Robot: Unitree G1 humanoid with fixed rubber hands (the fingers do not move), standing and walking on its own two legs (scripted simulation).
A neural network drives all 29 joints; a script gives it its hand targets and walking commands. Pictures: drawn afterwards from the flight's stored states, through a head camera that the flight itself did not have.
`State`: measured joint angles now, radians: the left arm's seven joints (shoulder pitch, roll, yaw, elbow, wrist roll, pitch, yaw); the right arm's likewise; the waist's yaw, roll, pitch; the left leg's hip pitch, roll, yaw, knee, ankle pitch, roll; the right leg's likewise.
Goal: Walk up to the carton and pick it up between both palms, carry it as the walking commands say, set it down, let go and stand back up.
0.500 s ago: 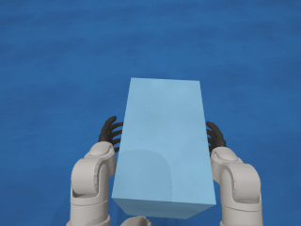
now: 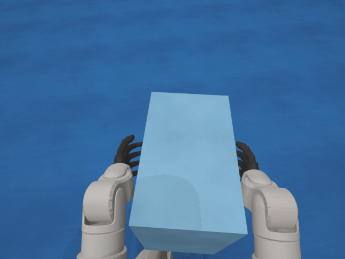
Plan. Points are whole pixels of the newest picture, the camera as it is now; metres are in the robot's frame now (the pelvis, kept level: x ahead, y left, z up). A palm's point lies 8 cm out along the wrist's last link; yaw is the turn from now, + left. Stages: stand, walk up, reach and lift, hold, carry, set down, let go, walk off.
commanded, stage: carry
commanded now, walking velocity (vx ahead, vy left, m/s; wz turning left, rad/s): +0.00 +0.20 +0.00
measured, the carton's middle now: (184, 177) +0.30 +0.00 +0.02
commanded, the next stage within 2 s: none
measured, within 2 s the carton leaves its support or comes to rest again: neither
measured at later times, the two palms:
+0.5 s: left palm (77, 194) +0.23 +0.21 +0.09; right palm (211, 201) +0.22 -0.05 +0.07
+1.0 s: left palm (31, 222) +0.17 +0.28 +0.09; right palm (178, 230) +0.17 +0.02 +0.08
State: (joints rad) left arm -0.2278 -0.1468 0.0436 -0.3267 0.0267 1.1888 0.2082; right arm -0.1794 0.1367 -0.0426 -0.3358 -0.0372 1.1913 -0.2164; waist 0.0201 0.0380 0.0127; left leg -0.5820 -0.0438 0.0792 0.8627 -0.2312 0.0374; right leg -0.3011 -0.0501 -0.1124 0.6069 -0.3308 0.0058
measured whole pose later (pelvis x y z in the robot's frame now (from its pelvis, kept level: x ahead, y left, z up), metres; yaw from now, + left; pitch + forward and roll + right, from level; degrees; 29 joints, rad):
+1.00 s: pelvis -0.11 +0.14 +0.00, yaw +1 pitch +3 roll -1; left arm -0.23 -0.15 0.05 -0.32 0.02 1.19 0.21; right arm -0.16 0.13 -0.04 -0.35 -0.04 1.19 -0.22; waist 0.03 0.04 -0.01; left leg -0.55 -0.01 0.12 0.72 -0.19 0.04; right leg -0.30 -0.06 -0.11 0.60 -0.34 0.03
